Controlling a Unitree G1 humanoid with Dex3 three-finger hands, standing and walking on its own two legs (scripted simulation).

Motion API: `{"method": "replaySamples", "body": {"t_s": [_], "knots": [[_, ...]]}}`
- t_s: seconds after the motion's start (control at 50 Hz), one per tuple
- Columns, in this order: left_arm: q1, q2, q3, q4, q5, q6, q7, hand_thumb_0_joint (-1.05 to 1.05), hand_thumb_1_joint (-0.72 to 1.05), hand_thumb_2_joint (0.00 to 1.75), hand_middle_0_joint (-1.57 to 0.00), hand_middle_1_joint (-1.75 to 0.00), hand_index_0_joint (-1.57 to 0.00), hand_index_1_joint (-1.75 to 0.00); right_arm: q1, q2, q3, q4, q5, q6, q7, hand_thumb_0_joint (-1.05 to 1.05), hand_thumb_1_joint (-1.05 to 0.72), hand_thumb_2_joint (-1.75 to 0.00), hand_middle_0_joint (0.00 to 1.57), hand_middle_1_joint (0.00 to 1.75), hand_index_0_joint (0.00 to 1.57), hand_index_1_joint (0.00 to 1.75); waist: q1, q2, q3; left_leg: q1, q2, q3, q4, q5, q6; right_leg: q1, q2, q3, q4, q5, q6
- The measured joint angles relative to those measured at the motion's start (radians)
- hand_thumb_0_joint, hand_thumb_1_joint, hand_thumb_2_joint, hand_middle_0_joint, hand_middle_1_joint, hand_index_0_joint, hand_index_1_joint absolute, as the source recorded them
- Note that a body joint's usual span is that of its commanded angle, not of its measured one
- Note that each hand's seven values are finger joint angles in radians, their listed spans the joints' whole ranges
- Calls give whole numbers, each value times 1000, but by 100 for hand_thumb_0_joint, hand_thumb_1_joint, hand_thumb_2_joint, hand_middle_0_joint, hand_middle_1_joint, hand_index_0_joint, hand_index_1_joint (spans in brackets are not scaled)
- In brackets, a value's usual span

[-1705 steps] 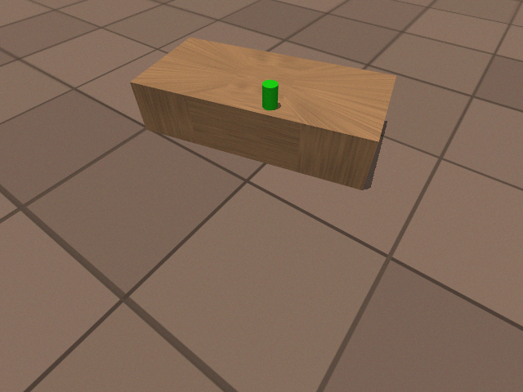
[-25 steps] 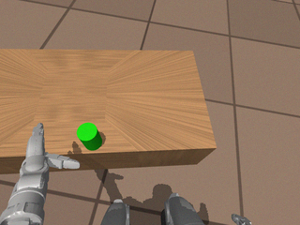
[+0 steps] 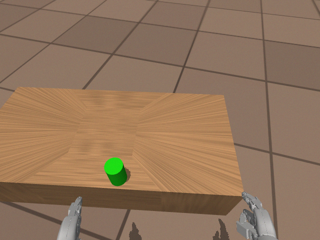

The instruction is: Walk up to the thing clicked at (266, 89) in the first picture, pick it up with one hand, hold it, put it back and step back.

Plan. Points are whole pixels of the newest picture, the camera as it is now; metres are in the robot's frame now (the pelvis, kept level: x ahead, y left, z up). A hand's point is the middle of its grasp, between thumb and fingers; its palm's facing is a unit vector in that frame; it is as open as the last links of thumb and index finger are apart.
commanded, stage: home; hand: left
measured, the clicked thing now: (116, 172) +0.44 +0.22 -0.34
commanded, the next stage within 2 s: stand in 1.88 s
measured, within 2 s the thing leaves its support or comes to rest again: neither
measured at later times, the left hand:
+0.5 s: hand (93, 233) +0.16 +0.18 -0.07, palm faces +0.09 -0.95 -0.29, open 17.6 cm
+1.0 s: hand (89, 237) +0.15 +0.19 -0.07, palm faces +0.10 -0.95 -0.28, open 17.5 cm
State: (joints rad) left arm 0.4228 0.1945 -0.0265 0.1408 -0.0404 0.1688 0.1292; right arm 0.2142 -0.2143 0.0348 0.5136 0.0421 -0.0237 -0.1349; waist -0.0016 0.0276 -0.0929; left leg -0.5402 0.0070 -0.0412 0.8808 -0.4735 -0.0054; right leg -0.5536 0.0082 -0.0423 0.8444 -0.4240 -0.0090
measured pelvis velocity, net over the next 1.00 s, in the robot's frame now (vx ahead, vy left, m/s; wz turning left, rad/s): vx -0.02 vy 0.01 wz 0.00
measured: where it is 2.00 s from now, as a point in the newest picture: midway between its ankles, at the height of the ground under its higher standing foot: outside the picture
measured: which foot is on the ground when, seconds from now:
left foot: down 0.00-1.00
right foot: down 0.00-1.00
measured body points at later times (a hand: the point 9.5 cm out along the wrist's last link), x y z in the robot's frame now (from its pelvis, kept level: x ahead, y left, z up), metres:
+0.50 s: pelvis -0.01 +0.00 +0.00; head +0.02 +0.00 +0.44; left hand +0.15 +0.23 -0.05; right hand +0.14 -0.24 -0.09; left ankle -0.02 +0.12 -0.70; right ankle +0.00 -0.11 -0.70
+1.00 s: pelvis -0.02 +0.01 -0.01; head +0.01 +0.01 +0.44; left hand +0.15 +0.24 -0.05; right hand +0.15 -0.23 -0.08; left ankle -0.02 +0.12 -0.70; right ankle +0.00 -0.11 -0.70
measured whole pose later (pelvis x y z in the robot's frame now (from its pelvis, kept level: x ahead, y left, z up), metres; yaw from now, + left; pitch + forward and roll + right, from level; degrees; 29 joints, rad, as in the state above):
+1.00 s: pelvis -0.02 +0.01 -0.01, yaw +0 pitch +7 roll -2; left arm 0.45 0.20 -0.01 0.04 -0.01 0.22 0.14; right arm 0.27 -0.21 0.03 0.52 0.02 -0.13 -0.15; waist -0.02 0.03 -0.09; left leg -0.58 0.00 -0.04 0.94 -0.48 0.00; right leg -0.59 0.01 -0.04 0.89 -0.42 0.00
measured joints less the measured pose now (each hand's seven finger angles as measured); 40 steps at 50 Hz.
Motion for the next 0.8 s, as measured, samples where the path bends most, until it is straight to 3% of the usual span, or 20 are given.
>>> {"method": "replaySamples", "body": {"t_s": [0.14,0.46,0.8], "knots": [[-1,7,18,-41,10,14,8,-1,-54,5,-6,-5,-5,-5,-1,0,0,-11,-16,-33,-13,1,-90,-90,21,30,20,30,-7,2,16,-10,0,-9,11,2,-5,-7,0,-9,10,0,-5],[17,7,15,-60,20,36,12,-1,-57,3,-6,-5,-5,-5,65,-3,-10,10,-19,-58,-13,2,-90,-90,21,30,20,30,-26,5,3,-19,3,4,35,-9,0,-20,3,4,32,-5,-1],[24,6,14,-82,25,50,8,-1,-56,4,-6,-5,-5,-5,54,3,-7,3,-24,-89,-14,2,-90,-90,21,30,20,30,-20,5,3,-34,-1,4,54,-6,7,-29,-1,4,41,2,6]]}}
